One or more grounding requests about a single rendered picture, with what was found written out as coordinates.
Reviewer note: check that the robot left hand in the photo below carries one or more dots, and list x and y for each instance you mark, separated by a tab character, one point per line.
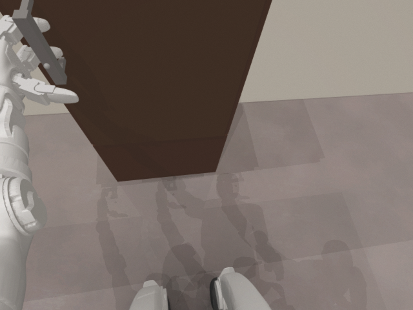
26	61

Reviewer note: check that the handle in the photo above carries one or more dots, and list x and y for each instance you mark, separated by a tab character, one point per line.
31	32

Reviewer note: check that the cupboard door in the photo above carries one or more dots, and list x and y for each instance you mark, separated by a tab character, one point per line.
151	70

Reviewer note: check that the robot left upper arm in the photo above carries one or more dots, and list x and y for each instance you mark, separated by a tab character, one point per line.
22	213

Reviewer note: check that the robot left forearm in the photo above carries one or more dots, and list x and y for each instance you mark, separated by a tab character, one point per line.
14	145

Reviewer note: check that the robot shin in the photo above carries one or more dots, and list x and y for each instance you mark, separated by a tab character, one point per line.
225	271
149	283

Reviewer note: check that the left robot shin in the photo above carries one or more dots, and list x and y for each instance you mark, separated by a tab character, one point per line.
149	283

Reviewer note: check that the right robot shin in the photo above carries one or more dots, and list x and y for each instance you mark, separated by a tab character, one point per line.
225	271

